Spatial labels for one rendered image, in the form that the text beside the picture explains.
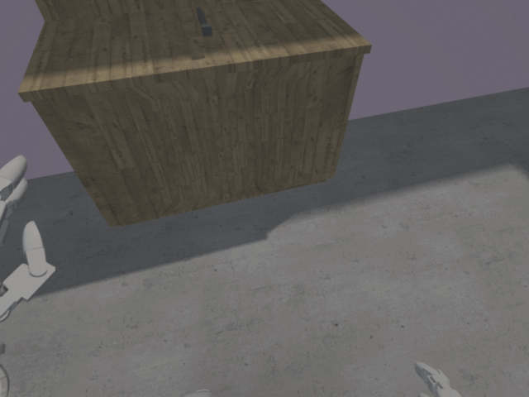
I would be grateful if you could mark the tap lever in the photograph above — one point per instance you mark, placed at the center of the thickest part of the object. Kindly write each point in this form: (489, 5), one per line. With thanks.
(206, 27)

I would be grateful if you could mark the counter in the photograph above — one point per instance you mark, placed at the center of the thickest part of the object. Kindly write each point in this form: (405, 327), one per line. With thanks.
(157, 119)

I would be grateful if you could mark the robot right hand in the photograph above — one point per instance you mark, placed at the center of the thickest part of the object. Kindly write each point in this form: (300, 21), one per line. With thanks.
(436, 381)

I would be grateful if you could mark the robot left hand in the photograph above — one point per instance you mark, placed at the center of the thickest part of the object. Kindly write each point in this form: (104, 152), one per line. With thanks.
(26, 280)

